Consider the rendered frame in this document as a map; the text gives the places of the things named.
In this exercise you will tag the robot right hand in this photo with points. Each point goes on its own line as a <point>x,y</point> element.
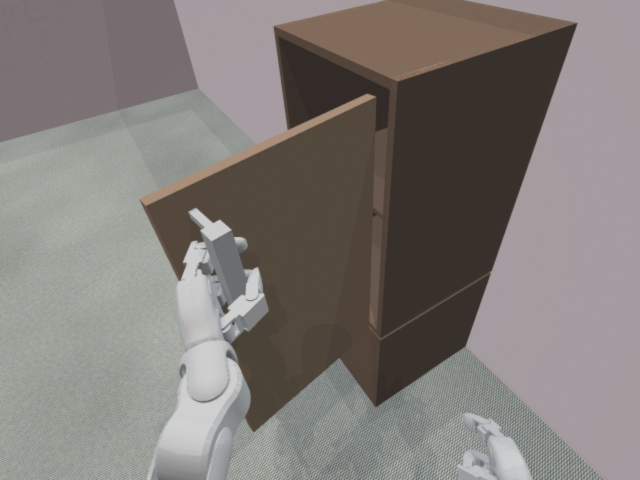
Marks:
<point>504,460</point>

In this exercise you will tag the robot left hand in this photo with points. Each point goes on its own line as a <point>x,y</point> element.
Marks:
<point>199,298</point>

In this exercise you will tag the handle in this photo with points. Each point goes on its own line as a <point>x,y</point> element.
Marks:
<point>222,249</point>

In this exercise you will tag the cupboard door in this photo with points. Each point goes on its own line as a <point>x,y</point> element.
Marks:
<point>303,200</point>

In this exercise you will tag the robot left forearm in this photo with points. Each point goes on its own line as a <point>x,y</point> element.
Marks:
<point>213,398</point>

